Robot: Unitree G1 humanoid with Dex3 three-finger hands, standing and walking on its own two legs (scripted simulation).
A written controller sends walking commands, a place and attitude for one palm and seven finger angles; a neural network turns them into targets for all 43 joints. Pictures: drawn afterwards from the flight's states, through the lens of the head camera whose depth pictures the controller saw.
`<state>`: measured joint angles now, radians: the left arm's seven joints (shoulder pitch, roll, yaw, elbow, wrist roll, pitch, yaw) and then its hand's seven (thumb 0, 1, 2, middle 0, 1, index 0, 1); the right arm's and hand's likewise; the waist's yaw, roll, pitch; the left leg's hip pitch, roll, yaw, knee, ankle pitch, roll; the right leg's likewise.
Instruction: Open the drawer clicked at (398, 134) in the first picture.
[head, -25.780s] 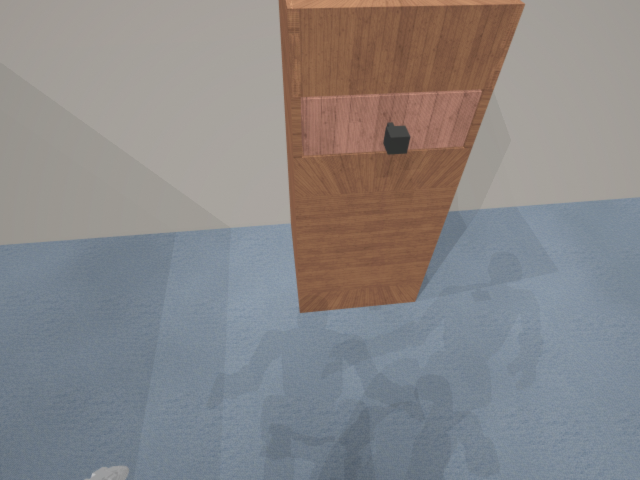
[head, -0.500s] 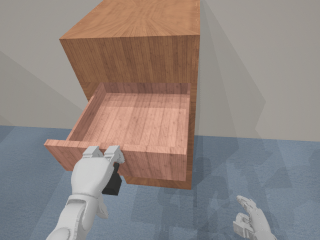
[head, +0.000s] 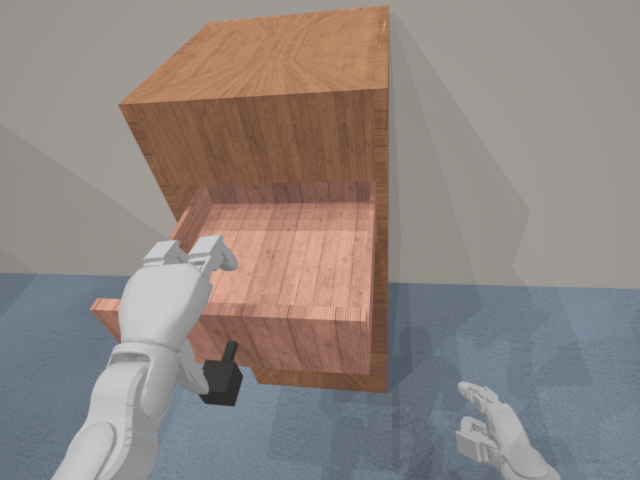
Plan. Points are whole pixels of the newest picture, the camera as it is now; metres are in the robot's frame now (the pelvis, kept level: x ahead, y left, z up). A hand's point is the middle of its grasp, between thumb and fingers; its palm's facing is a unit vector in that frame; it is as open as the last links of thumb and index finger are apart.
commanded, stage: lift the hand off the handle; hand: left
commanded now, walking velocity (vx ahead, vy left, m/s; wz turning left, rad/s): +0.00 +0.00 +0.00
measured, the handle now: (224, 368) +0.25 +0.19 +0.00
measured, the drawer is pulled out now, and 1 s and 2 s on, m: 0.29 0.29 0.29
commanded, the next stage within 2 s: draw the hand back to the body in 0.30 s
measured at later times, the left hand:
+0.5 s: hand (177, 318) +0.23 +0.19 +0.15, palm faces +0.18 -0.11 -0.98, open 13.8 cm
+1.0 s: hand (116, 348) +0.19 +0.24 +0.14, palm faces +0.15 -0.08 -0.98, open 13.8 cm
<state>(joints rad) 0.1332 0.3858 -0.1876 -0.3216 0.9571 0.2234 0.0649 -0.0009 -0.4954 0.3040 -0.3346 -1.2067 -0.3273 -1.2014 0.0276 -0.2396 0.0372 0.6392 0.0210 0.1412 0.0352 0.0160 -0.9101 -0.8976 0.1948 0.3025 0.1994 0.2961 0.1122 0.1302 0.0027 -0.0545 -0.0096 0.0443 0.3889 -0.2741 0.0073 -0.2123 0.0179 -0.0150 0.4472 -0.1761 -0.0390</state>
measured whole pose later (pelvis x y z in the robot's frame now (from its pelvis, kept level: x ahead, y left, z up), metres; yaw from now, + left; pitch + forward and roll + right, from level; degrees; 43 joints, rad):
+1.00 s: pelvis -0.01 +0.00 +0.00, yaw +1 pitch -4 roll +1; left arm 0.34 0.54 0.07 -0.44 0.80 0.06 0.03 0.00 -0.50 0.30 -0.32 -1.20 -0.32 -1.20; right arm 0.10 -0.28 0.02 0.61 0.03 0.08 0.00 0.02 -0.91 -0.90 0.19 0.30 0.20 0.30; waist 0.10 0.13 0.02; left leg -0.09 -0.01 0.03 0.43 -0.27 0.01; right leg -0.22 0.01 -0.03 0.44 -0.16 -0.03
